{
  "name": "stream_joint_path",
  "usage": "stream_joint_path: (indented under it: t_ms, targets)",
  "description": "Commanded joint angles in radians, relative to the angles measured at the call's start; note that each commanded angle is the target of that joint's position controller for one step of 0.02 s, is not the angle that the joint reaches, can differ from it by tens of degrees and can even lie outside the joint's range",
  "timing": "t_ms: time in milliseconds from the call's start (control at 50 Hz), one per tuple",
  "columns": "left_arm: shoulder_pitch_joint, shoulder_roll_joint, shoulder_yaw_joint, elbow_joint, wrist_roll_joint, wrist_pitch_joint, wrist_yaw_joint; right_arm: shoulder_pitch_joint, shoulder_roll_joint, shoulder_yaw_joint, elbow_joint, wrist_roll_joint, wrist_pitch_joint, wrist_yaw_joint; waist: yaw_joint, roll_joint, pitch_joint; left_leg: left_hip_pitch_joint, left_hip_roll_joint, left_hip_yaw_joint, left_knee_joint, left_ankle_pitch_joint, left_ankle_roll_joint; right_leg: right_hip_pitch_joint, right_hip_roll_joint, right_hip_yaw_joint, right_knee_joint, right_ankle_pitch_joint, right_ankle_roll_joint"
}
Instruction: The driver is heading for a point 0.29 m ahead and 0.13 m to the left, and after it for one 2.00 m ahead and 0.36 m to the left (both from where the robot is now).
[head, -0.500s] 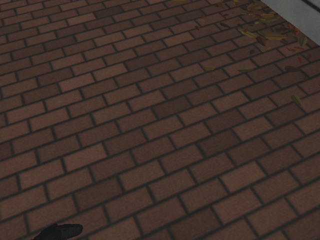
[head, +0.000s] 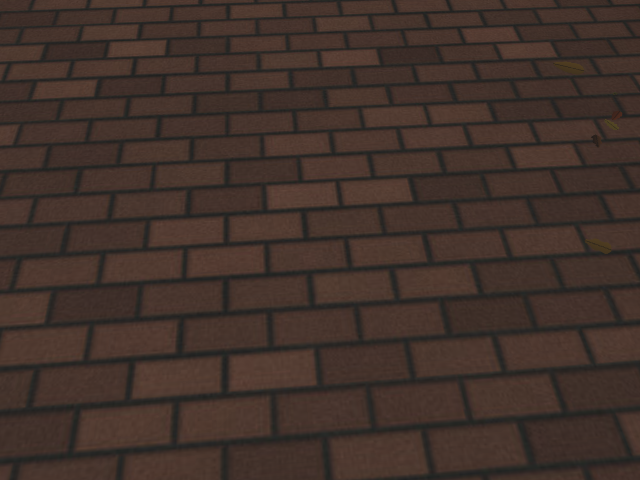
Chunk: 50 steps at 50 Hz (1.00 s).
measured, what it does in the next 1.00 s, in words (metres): walks ahead, turning left: left foot, then right foot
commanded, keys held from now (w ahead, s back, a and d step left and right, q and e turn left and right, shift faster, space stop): q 0.38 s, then no key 0.58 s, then w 0.04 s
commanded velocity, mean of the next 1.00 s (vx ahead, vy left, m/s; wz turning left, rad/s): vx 0.06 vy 0.00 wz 0.34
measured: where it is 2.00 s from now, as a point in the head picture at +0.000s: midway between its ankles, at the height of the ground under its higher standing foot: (285, 419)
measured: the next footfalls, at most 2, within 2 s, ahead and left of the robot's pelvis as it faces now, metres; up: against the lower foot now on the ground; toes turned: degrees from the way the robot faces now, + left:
left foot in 0.02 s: +0.18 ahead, +0.09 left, +0.00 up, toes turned +3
right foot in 0.52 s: +0.22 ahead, -0.13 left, +0.00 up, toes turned +22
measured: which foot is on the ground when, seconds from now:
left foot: up 0.00-0.00, down 0.02-0.54, up 0.56-0.82, down 0.84-1.00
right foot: down 0.00-0.02, up 0.04-0.50, down 0.52-1.00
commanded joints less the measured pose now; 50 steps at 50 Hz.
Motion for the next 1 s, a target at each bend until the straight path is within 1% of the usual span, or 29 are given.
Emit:
stream_joint_path:
  t_ms: [20, 40, 60, 80, 100, 120, 140, 180, 220, 280, 360, 460, 500, 520, 540, 560, 580, 600, 620, 640, 720, 780, 820, 840, 860, 880, 900, 960, 1000]
  targets:
    - [-0.026, 0.114, 0.017, -0.095, 0.031, -0.005, 0.002, 0.293, -0.282, -0.098, -0.002, -0.004, -0.001, -0.036, -0.148, 0.113, -0.238, 0.556, 0.09, -0.203, -0.069, 0.497, 0.116, -0.294, -0.084, 0.051, 0.632, 0.433, 0.0]
    - [0.082, 0.045, -0.008, -0.12, 0.058, -0.021, -0.013, 0.219, -0.343, -0.095, -0.056, -0.03, -0.002, -0.043, -0.037, 0.259, -0.386, 0.809, 0.343, -0.684, -0.069, 0.831, 0.365, -0.609, 0.12, 0.199, 0.994, -0.288, 0.066]
    - [0.055, 0.129, 0.005, -0.111, 0.027, -0.034, -0.029, 0.226, -0.286, -0.082, -0.08, -0.025, 0.0, -0.029, -0.108, 0.109, -0.519, 0.806, 0.349, -0.697, -0.143, 0.651, 0.385, -0.638, 0.077, 0.395, 1.053, -0.257, 0.046]
    - [-0.038, 0.147, 0.009, -0.14, -0.002, -0.034, -0.03, 0.163, -0.233, -0.07, -0.095, -0.012, -0.003, -0.027, -0.103, 0.053, -0.394, 0.705, 0.296, -0.578, -0.168, 0.468, 0.331, -0.693, 0.04, 0.384, 1.018, -0.167, 0.024]
    - [-0.076, 0.136, 0.01, -0.138, 0.01, -0.026, -0.016, 0.109, -0.192, -0.06, -0.094, 0.009, -0.002, -0.03, -0.074, -0.034, -0.257, 0.555, 0.233, -0.479, -0.196, 0.346, 0.264, -0.711, -0.001, 0.368, 0.923, -0.088, 0.023]
    - [-0.089, 0.147, 0.016, -0.136, 0.026, -0.01, -0.001, 0.075, -0.159, -0.05, -0.1, 0.016, 0.003, -0.038, -0.052, -0.028, -0.202, 0.437, 0.197, -0.432, -0.22, 0.274, 0.229, -0.677, -0.028, 0.368, 0.844, -0.04, 0.024]
    - [-0.082, 0.153, 0.021, -0.139, 0.03, 0.006, 0.003, 0.06, -0.155, -0.047, -0.108, 0.005, 0.009, -0.043, -0.028, -0.004, -0.176, 0.341, 0.169, -0.41, -0.243, 0.239, 0.212, -0.614, -0.031, 0.368, 0.799, -0.01, 0.021]
    - [-0.061, 0.125, 0.017, -0.144, 0.037, 0.02, 0.007, 0.059, -0.177, -0.055, -0.121, -0.014, 0.012, -0.051, -0.012, 0.032, -0.18, 0.271, 0.141, -0.385, -0.254, 0.283, 0.207, -0.562, -0.009, 0.353, 0.726, 0.026, 0.03]
    - [-0.07, 0.11, 0.012, -0.15, 0.039, 0.025, 0.014, 0.075, -0.198, -0.063, -0.126, -0.01, 0.015, -0.064, -0.017, 0.041, -0.202, 0.276, 0.129, -0.378, -0.244, 0.296, 0.199, -0.57, 0.006, 0.358, 0.643, 0.058, 0.046]
    - [-0.116, 0.111, 0.011, -0.166, 0.035, 0.035, 0.019, 0.075, -0.205, -0.064, -0.141, 0.002, 0.035, -0.084, -0.034, 0.062, -0.212, 0.286, 0.111, -0.416, -0.246, 0.082, 0.17, -0.591, 0.015, 0.38, 0.548, 0.121, 0.064]
    - [-0.172, 0.11, 0.011, -0.189, 0.028, 0.032, 0.014, 0.066, -0.201, -0.063, -0.158, -0.001, 0.055, -0.095, -0.057, 0.107, -0.165, 0.262, 0.082, -0.478, -0.259, -0.181, 0.137, -0.573, 0.034, 0.396, 0.413, 0.157, 0.066]
    - [-0.155, 0.115, 0.01, -0.192, 0.021, 0.005, -0.007, 0.081, -0.177, -0.05, -0.166, -0.008, 0.068, -0.089, -0.074, 0.136, -0.184, 0.32, 0.104, -0.528, -0.181, -0.008, 0.136, -0.46, 0.041, 0.373, 0.249, 0.115, 0.041]
    - [-0.108, 0.104, 0.009, -0.182, 0.023, -0.004, -0.022, 0.067, -0.162, -0.039, -0.168, 0.001, 0.074, -0.088, -0.035, 0.126, -0.179, 0.304, 0.079, -0.518, -0.13, 0.064, 0.107, -0.333, 0.044, 0.342, 0.048, 0.228, 0.01]
    - [-0.095, 0.125, 0.014, -0.181, 0.033, -0.007, -0.027, 0.093, -0.144, -0.032, -0.163, 0.003, 0.075, -0.089, -0.032, 0.092, -0.17, 0.261, 0.042, -0.496, -0.095, -0.005, 0.066, -0.245, -0.005, 0.375, -0.045, 0.34, -0.018]
    - [-0.099, 0.189, 0.024, -0.198, 0.054, -0.004, -0.024, 0.134, -0.102, -0.019, -0.165, -0.012, 0.072, -0.088, -0.067, -0.084, -0.176, 0.175, -0.05, -0.384, 0.061, -0.243, 0.005, -0.165, -0.187, 0.543, -0.09, 0.49, -0.087]
    - [-0.12, 0.223, 0.031, -0.184, 0.077, 0.005, -0.023, 0.132, -0.126, -0.028, -0.191, -0.003, 0.062, -0.085, -0.104, -0.325, -0.113, 0.05, -0.171, -0.225, 0.166, -0.517, -0.051, -0.202, -0.315, 0.716, -0.112, 0.655, -0.251]
    - [-0.128, 0.164, 0.02, -0.205, 0.068, 0.003, -0.021, 0.11, -0.203, -0.049, -0.18, -0.017, 0.052, -0.084, -0.057, -0.267, -0.125, 0.035, -0.129, -0.23, 0.358, -0.588, -0.097, -0.219, -0.357, 0.759, -0.119, 0.66, -0.321]
    - [-0.127, 0.162, 0.021, -0.207, 0.053, 0.004, -0.018, 0.099, -0.225, -0.062, -0.166, -0.005, 0.052, -0.083, -0.047, -0.201, -0.122, 0.01, -0.131, -0.227, 0.467, -0.555, -0.115, -0.2, -0.316, 0.7, -0.097, 0.655, -0.299]
    - [-0.14, 0.16, 0.02, -0.207, 0.039, 0.007, -0.015, 0.113, -0.197, -0.06, -0.142, -0.003, 0.061, -0.086, -0.056, -0.149, -0.118, -0.001, -0.124, -0.227, 0.518, -0.52, -0.134, -0.187, -0.264, 0.632, -0.075, 0.643, -0.259]
    - [-0.149, 0.148, 0.016, -0.205, 0.024, 0.009, -0.014, 0.115, -0.171, -0.053, -0.138, -0.006, 0.07, -0.088, -0.056, -0.145, -0.106, -0.019, -0.112, -0.231, 0.538, -0.487, -0.149, -0.173, -0.245, 0.598, -0.062, 0.658, -0.24]
    - [-0.16, 0.112, 0.003, -0.194, 0.029, 0.033, -0.019, 0.079, -0.057, -0.011, -0.137, -0.001, 0.074, -0.078, -0.044, -0.208, -0.124, 0.136, -0.057, -0.107, 0.243, -0.429, -0.173, -0.18, -0.138, 0.448, -0.04, 0.697, -0.2]
    - [-0.112, 0.139, 0.008, -0.176, 0.021, 0.045, -0.021, 0.072, -0.076, -0.016, -0.128, 0.01, 0.071, -0.073, -0.024, -0.238, -0.134, 0.25, -0.052, -0.07, -0.025, -0.311, -0.159, -0.154, -0.153, 0.477, -0.018, 0.658, -0.214]
    - [-0.08, 0.123, -0.001, -0.161, 0.011, 0.037, -0.024, 0.1, -0.094, -0.019, -0.106, -0.003, 0.068, -0.072, -0.037, -0.2, -0.12, 0.392, -0.044, -0.086, -0.246, -0.089, -0.116, -0.215, -0.133, 0.477, -0.016, 0.552, -0.159]
    - [-0.062, 0.109, -0.009, -0.157, 0.026, 0.023, -0.03, 0.108, -0.138, -0.025, -0.115, -0.014, 0.068, -0.079, -0.026, -0.13, -0.144, 0.49, 0.031, -0.166, -0.217, 0.046, -0.085, -0.281, -0.114, 0.458, 0.002, 0.451, -0.103]
    - [-0.028, 0.089, -0.015, -0.159, 0.045, 0.005, -0.041, 0.099, -0.201, -0.039, -0.108, -0.022, 0.07, -0.085, 0.025, 0.034, -0.154, 0.495, 0.091, -0.219, -0.136, 0.134, -0.031, -0.321, -0.032, 0.37, 0.024, 0.328, -0.049]
    - [-0.066, 0.074, -0.022, -0.151, 0.051, 0.0, -0.042, 0.089, -0.131, -0.025, -0.098, -0.026, 0.067, -0.075, -0.002, 0.083, -0.16, 0.392, 0.082, -0.217, -0.148, -0.025, -0.001, -0.245, -0.008, 0.328, 0.023, 0.245, -0.004]
    - [-0.114, 0.096, -0.018, -0.149, 0.048, 0.002, -0.041, 0.078, -0.092, -0.014, -0.1, -0.03, 0.06, -0.068, -0.023, 0.052, -0.113, 0.349, 0.06, -0.212, -0.165, -0.111, -0.009, -0.241, -0.001, 0.321, 0.035, 0.248, 0.015]
    - [-0.119, 0.09, -0.017, -0.137, 0.04, 0.02, -0.027, 0.086, -0.099, -0.01, -0.081, -0.027, 0.038, -0.068, -0.025, 0.061, -0.049, 0.286, 0.042, -0.201, -0.175, -0.136, -0.035, -0.243, -0.003, 0.324, 0.045, 0.286, 0.01]
    - [-0.103, 0.078, -0.018, -0.118, 0.034, 0.025, -0.021, 0.131, -0.107, -0.012, -0.061, -0.02, 0.037, -0.075, -0.037, 0.083, -0.048, 0.281, 0.036, -0.215, -0.209, -0.386, -0.019, -0.266, 0.04, 0.273, 0.096, 0.131, 0.005]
